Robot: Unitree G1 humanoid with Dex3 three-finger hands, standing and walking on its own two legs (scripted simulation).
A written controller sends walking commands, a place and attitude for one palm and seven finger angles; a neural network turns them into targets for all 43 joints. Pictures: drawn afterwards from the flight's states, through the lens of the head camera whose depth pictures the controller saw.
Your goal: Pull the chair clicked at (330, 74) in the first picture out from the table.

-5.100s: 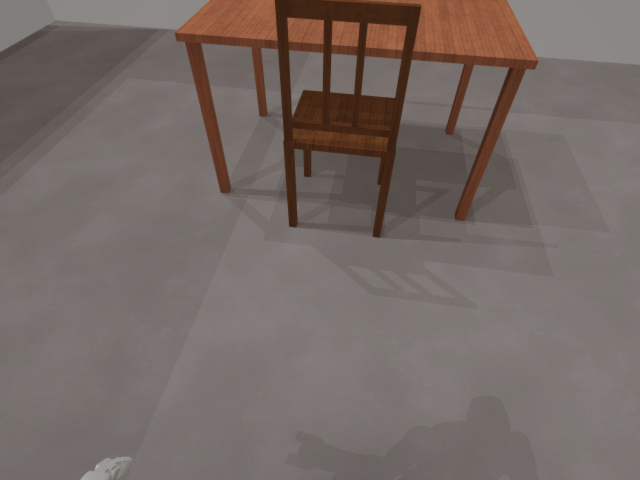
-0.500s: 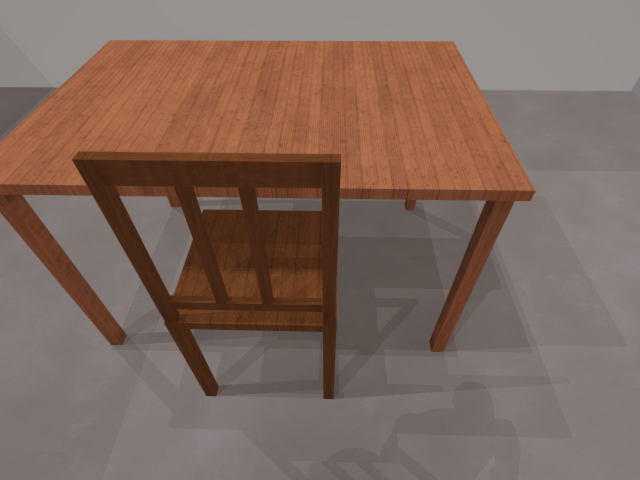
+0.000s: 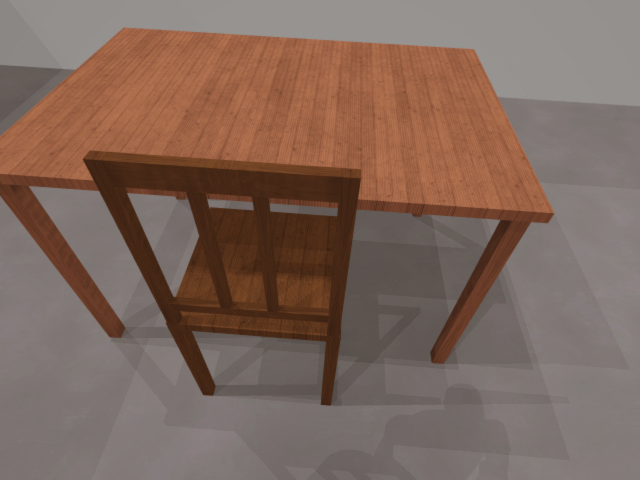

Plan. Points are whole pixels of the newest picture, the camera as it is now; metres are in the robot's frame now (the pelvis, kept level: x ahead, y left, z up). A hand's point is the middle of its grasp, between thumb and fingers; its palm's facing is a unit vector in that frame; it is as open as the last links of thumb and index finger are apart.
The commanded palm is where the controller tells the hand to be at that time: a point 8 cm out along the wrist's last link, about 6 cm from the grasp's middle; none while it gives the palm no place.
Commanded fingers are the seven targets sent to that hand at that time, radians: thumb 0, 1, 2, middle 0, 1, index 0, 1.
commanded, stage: come to a stop and stand still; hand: left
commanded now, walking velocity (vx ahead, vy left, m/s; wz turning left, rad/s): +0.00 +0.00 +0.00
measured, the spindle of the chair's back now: (213, 256) +0.49 +0.23 -0.08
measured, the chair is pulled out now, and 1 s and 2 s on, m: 0.00 0.00 0.00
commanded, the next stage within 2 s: look again from close up in 0.42 s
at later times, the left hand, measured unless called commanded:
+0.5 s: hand out of the picture +0.00 +0.18 -0.18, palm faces +0.02 -0.98 -0.18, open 7.4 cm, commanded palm none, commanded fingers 0.00 0.90 0.90 -0.20 -0.30 -0.20 -0.30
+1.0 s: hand out of the picture -0.01 +0.18 -0.17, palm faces +0.03 -0.98 -0.18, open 7.4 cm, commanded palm none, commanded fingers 0.00 0.90 0.90 -0.20 -0.30 -0.20 -0.30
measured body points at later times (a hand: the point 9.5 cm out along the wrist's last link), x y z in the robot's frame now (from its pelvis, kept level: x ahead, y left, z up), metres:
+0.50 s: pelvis +0.02 +0.01 +0.00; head +0.02 +0.02 +0.45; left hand +0.00 +0.24 -0.16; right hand +0.02 -0.22 -0.15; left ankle +0.04 +0.13 -0.74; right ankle -0.03 -0.13 -0.74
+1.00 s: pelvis +0.02 +0.01 +0.00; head +0.02 +0.01 +0.45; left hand -0.01 +0.23 -0.16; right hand +0.02 -0.21 -0.16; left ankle +0.04 +0.13 -0.74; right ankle -0.03 -0.13 -0.74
